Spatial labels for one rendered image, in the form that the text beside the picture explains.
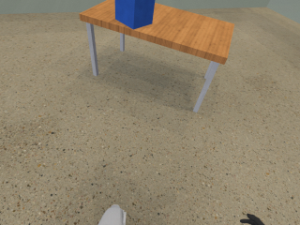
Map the robot left shin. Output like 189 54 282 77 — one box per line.
111 204 120 208

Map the robot left thigh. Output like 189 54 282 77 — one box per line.
98 207 127 225

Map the table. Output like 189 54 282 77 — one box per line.
79 0 234 113

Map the carton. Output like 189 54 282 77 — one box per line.
114 0 156 30

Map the robot right hand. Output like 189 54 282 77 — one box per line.
240 213 264 225

